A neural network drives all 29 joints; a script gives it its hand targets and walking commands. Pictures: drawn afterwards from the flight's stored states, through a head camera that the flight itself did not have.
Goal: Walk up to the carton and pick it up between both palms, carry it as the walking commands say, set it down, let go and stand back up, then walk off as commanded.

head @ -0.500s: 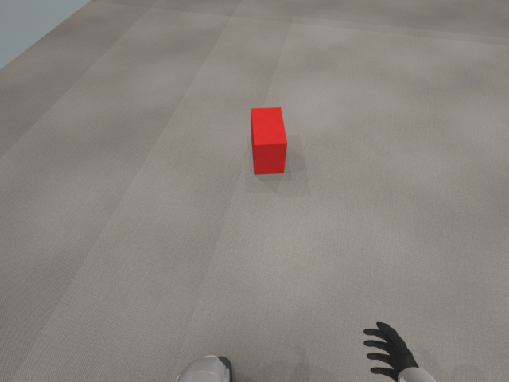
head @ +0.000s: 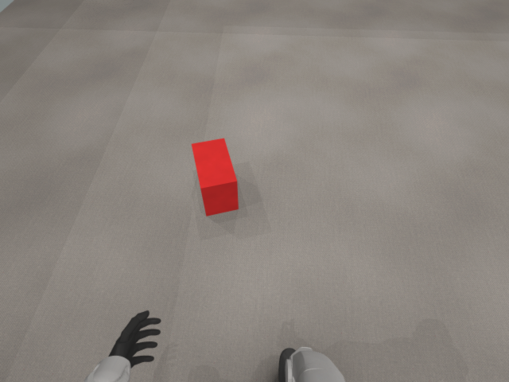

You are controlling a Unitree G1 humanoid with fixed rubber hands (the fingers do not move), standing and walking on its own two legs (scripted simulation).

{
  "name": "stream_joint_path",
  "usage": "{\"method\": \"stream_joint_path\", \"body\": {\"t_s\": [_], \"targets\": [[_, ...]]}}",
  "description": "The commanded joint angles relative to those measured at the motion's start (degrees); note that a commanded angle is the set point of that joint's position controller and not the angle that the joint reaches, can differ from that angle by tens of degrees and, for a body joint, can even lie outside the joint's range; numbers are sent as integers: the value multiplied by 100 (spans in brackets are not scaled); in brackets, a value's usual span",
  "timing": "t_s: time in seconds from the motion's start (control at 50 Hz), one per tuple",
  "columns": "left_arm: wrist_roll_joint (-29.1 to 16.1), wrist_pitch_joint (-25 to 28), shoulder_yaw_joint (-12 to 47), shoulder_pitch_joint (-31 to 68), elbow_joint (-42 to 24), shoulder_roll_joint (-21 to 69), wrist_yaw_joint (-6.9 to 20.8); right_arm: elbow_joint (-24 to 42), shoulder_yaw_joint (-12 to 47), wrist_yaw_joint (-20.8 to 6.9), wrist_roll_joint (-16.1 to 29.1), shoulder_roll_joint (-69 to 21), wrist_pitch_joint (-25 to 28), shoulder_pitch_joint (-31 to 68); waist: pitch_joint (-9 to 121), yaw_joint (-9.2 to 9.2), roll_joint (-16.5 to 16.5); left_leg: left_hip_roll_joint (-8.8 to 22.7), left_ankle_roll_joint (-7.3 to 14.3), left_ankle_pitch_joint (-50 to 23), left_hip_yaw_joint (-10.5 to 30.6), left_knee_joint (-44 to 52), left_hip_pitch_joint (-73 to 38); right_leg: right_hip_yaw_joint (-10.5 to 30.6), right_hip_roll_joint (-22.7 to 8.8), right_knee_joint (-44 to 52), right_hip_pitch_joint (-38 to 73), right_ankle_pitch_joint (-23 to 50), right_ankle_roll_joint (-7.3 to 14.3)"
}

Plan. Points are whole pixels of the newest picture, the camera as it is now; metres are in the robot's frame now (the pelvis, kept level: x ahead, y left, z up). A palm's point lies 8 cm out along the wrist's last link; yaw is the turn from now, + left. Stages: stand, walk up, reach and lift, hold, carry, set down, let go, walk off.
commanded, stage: walk up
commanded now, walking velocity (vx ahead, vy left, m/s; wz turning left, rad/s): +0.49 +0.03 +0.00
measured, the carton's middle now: (215, 177) +1.01 +0.10 -0.66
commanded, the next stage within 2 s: none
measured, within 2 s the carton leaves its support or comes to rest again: neither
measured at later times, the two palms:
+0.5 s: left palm out of the picture +0.11 +0.25 -0.10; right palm (336, 236) +0.38 -0.20 -0.12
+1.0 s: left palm (129, 184) +0.56 +0.26 -0.12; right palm (338, 255) +0.34 -0.19 -0.12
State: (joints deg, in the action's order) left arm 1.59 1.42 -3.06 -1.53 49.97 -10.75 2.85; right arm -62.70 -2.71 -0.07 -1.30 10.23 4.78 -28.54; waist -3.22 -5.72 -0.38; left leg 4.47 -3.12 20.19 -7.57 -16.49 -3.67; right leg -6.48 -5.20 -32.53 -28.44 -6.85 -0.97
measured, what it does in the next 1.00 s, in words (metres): walks ahead: right foot, then left foot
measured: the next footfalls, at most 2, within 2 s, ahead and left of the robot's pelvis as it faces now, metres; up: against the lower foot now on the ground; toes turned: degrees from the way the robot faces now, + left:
right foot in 0.04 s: +0.18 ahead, -0.13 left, +0.00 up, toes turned -8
left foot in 0.58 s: +0.40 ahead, +0.19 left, +0.00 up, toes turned +9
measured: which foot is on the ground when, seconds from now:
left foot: down 0.00-0.04, up 0.06-0.56, down 0.58-1.00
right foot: up 0.00-0.02, down 0.04-0.58, up 0.60-1.00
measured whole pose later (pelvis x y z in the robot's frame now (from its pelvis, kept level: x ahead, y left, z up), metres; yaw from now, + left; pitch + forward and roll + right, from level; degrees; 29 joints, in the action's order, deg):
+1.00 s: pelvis +0.42 +0.04 +0.01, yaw +0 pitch +0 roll +0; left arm 1.2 -0.1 -2.7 -5.4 52.7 -11.2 1.9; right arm -62.3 -2.8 0.2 -1.5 10.3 3.6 -24.4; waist -4.2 -3.8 -1.4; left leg 5.4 -2.7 15.9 -8.0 -20.4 3.3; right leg -5.7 -5.0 -36.4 -26.2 -9.7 -1.8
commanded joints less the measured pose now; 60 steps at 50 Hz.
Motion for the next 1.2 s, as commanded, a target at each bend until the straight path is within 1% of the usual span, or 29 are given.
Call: {"method": "stream_joint_path", "body": {"t_s": [0.0,0.02,0.04,0.06,0.1,0.12,0.16,0.22,0.34,0.46,0.5,0.54,0.56,0.58,0.6,0.62,0.64,0.7,0.8,0.9,0.94,0.98,1.02,1.04,1.06,1.08,1.1,1.14,1.18], "targets": [[42,219,-189,-1051,81,-565,-154,149,-190,39,37,993,-20,59,342,783,204,732,765,-3225,136,-1368,1071,-356,373,630,2079,-287,150],[101,303,-314,-2072,317,-1015,-224,230,-133,47,18,743,-24,-59,1156,1133,-405,483,533,-2066,40,-2903,2094,662,-548,602,3585,-746,297],[47,273,-443,-2947,461,-1891,-267,404,-110,36,43,355,-25,-375,1952,1345,-1655,-362,311,1261,219,-4718,3750,3714,-2485,1481,4680,-1199,822],[-150,159,-473,-2856,555,-2106,-332,376,-284,1,-69,803,-84,-269,1821,1198,-927,-108,293,1065,1142,-5516,3907,4605,-2634,1921,4105,-882,895],[-55,233,-264,-1796,429,-1311,-335,467,-160,-66,-56,483,-126,340,543,799,-431,309,266,-81,1105,-5501,3831,2817,-2109,1730,2553,-306,742],[-56,275,-185,-1585,457,-954,-316,435,-154,-99,-33,400,-162,390,366,637,-607,392,261,-486,1034,-5323,3595,2127,-1674,1792,2063,-168,611],[-48,345,-101,-1564,477,-625,-266,415,-175,-197,-70,366,-310,247,313,487,-930,356,236,-799,825,-5176,3338,1410,-1337,1892,1631,248,475],[-47,404,-110,-2012,588,-724,-266,618,-161,-296,-96,380,-449,731,107,548,-912,374,155,-1197,653,-4766,3704,1100,-1279,2021,1671,623,452],[-12,410,-189,-2578,635,-892,-330,1097,-76,-449,-51,399,-477,2059,-266,782,-847,429,-74,-1715,507,-3101,4131,822,-1246,2404,2050,35,526],[19,370,-295,-2710,762,-1131,-344,1364,-69,-467,-21,461,-376,2861,-408,928,-1006,275,35,-1564,259,-1711,3155,546,-1358,2363,2181,204,539],[-12,325,-206,-2551,825,-930,-266,1326,-44,-367,-60,395,-279,2735,-118,843,-1329,49,112,-1124,1,-1459,2336,201,-1092,2015,2073,-89,552],[-83,289,-138,-2666,871,-831,-272,869,-209,-210,-148,759,-113,1560,436,420,-250,-225,195,-944,-317,-1006,554,-90,-728,317,1533,504,428],[-64,297,-60,-2741,791,-608,-268,662,-357,-115,-167,1189,-34,552,1085,68,741,733,418,-246,906,-827,-586,-137,-500,-1381,657,-482,167],[-92,308,8,-2760,491,-221,-271,530,-503,-54,-68,1928,-56,-196,1642,-114,2338,2178,1059,44,3224,99,-1392,-63,228,-3180,-780,-2793,-31],[-64,277,-108,-2253,490,-497,-304,420,-456,-46,60,1829,-85,-167,1384,-91,1481,2395,1296,-720,3545,357,-890,529,14,-3750,-1149,-2599,89],[-70,267,-118,-2071,586,-500,-290,509,-350,-56,32,1498,-23,299,870,121,676,2370,1178,-1704,3153,116,-282,670,-172,-3984,-1173,-2053,152],[-58,238,-120,-2116,707,-409,-267,596,-282,-42,12,1241,27,690,585,358,199,2187,1042,-2780,2650,-41,315,746,-328,-3924,-862,-1556,137],[-21,26,-142,-2350,800,-356,-182,647,-91,-26,23,734,111,1170,339,751,961,1492,796,-3648,1332,125,1255,622,-357,-3412,-110,-1088,2],[-1,-226,-94,-1432,460,-322,-104,422,-71,27,0,788,134,733,169,635,999,1393,886,-4499,759,197,980,389,-200,-2375,-335,-446,-140],[-50,-212,-1,-518,94,-170,-49,311,-119,54,-20,855,14,478,-35,350,1180,1216,804,-3564,408,253,972,129,-17,-869,46,-65,-110],[-45,-96,26,-381,-30,-205,-81,219,-154,42,-31,832,-79,388,24,354,1680,890,832,-2073,325,287,1170,-34,120,-432,670,-278,-62],[-27,-16,-38,-585,60,-339,-155,155,-188,50,3,940,-151,411,-81,427,1163,1008,783,-1565,487,11,1410,-101,210,43,1191,-277,-81],[-25,133,-130,-1386,392,-593,-247,118,-142,60,43,818,-205,384,181,664,255,723,552,-1024,351,-1032,1755,-83,202,766,2326,-89,-86],[-9,224,-248,-1977,469,-1052,-282,197,-52,74,39,492,-201,270,710,870,-715,382,320,-189,78,-2295,2324,983,-868,867,3220,482,34],[-86,166,-362,-2583,643,-1681,-308,234,-70,89,65,280,-263,12,1143,1143,-1848,-208,112,1753,7,-3850,3464,2988,-2383,1681,3645,34,729],[-177,81,-389,-2619,637,-1751,-369,176,-204,79,-77,646,-407,68,962,1098,-958,62,85,1595,725,-4697,3536,3872,-2609,2010,3114,-248,866],[-154,63,-325,-2113,556,-1504,-436,245,-199,27,-88,657,-470,351,402,897,-447,216,40,1006,908,-4889,3598,3364,-2462,1965,2553,-145,781],[-98,111,-214,-1552,525,-942,-409,236,-147,-81,12,387,-526,447,103,579,-801,361,56,102,902,-4682,3271,1977,-1708,1961,1818,246,572],[-71,155,-148,-1452,580,-652,-365,185,-176,-133,14,360,-603,337,201,503,-1072,240,66,-217,702,-4620,2950,1304,-1363,1980,1581,498,444]]}}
